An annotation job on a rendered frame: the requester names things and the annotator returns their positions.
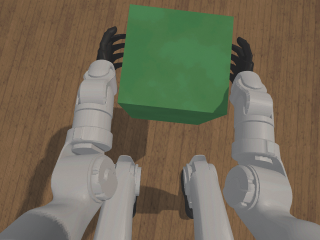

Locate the right robot forearm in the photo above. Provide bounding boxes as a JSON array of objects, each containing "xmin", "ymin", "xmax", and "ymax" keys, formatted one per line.
[{"xmin": 229, "ymin": 71, "xmax": 289, "ymax": 182}]

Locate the right robot hand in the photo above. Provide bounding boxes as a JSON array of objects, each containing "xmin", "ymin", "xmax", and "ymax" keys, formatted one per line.
[{"xmin": 229, "ymin": 37, "xmax": 254, "ymax": 84}]

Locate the left robot hand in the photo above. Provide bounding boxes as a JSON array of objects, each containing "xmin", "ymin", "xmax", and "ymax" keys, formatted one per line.
[{"xmin": 96, "ymin": 26, "xmax": 126, "ymax": 70}]

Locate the right robot thigh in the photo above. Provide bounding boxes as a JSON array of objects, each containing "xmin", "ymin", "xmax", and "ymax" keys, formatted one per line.
[{"xmin": 183, "ymin": 160, "xmax": 234, "ymax": 240}]

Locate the left robot foot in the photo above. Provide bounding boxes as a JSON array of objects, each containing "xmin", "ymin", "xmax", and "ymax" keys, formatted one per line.
[{"xmin": 132, "ymin": 196, "xmax": 138, "ymax": 218}]

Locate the right robot upper arm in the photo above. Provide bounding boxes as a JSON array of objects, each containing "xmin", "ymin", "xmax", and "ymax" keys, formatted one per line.
[{"xmin": 222, "ymin": 163, "xmax": 320, "ymax": 240}]

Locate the left robot upper arm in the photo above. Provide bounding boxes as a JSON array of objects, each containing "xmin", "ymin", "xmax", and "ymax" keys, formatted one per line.
[{"xmin": 0, "ymin": 153, "xmax": 118, "ymax": 240}]

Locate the left robot forearm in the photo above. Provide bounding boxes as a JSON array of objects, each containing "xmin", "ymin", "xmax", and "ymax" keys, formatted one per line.
[{"xmin": 51, "ymin": 59, "xmax": 118, "ymax": 191}]

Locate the carton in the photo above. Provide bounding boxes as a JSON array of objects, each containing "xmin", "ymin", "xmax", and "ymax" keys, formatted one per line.
[{"xmin": 117, "ymin": 4, "xmax": 234, "ymax": 125}]

